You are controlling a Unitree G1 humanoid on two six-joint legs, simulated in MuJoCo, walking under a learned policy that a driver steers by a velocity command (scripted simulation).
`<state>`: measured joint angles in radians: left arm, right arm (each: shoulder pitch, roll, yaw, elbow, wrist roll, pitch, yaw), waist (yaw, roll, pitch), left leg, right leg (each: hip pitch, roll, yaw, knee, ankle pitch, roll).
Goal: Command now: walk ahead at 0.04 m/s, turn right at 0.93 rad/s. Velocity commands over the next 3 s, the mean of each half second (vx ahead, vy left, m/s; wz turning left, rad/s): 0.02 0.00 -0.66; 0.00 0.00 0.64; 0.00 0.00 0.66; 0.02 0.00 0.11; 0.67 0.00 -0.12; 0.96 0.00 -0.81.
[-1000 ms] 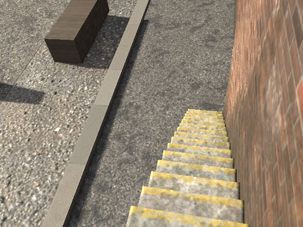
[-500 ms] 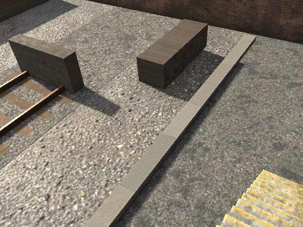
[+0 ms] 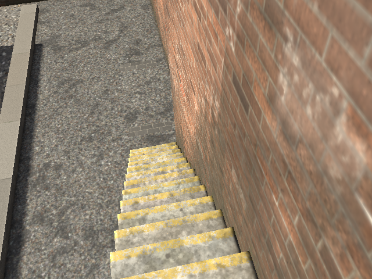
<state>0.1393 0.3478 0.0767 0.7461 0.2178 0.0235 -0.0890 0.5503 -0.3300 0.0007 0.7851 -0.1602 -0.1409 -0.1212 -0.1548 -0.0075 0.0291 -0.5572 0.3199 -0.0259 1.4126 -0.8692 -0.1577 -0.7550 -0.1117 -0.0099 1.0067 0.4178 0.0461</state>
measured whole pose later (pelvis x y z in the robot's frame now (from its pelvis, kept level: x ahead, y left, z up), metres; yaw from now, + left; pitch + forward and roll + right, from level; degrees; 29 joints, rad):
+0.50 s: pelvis +0.12 -0.05 -0.10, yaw -16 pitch +0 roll -1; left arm 0.08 0.20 -0.04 0.64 0.01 -0.07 -0.10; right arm 0.16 -0.19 0.06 0.60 -0.01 -0.01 0.10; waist -0.03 0.05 -0.04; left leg -0.54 0.03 0.02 1.04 -0.32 -0.04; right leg -0.46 0.14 0.06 0.93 -0.47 -0.06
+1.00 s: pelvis +0.14 +0.05 -0.10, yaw +5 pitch +2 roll -2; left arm 0.12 0.36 0.08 0.57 0.06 -0.07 0.00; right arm 0.33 -0.34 0.00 0.61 -0.04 -0.11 0.03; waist -0.02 0.02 -0.04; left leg -0.47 -0.10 -0.01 0.98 -0.51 0.09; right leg -0.75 0.06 0.12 1.55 -0.46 0.11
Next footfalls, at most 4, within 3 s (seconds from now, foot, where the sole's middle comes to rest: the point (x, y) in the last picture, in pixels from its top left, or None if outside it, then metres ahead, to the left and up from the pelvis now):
0.04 right None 0.15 -0.15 -0.82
0.42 left None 0.20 0.04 -0.82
0.84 left None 0.16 0.11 -0.82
1.70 right None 0.13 -0.15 -0.82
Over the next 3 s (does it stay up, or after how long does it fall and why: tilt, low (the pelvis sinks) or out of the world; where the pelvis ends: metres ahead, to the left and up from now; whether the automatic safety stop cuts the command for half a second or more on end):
stays up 0.47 0.02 -0.39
